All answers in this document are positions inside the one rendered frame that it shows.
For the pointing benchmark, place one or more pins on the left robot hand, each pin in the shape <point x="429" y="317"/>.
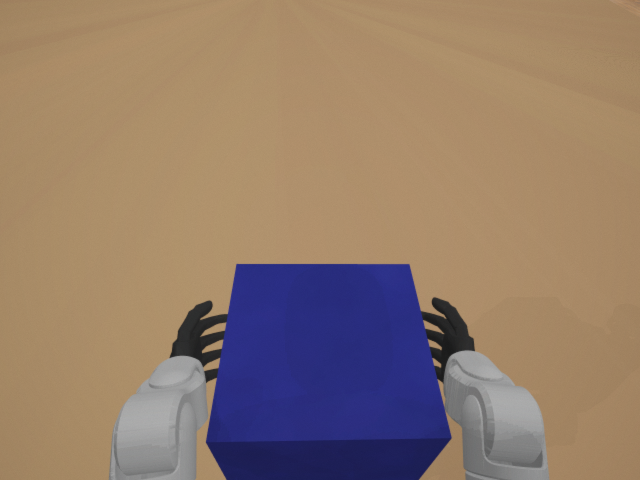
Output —
<point x="188" y="342"/>

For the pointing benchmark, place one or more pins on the right robot hand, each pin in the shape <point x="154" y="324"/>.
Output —
<point x="455" y="337"/>

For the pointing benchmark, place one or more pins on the carton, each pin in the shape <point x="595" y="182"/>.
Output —
<point x="326" y="374"/>

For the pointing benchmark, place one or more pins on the robot right forearm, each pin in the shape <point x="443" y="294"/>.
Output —
<point x="502" y="426"/>

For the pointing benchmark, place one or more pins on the robot left forearm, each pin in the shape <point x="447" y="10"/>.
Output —
<point x="155" y="434"/>

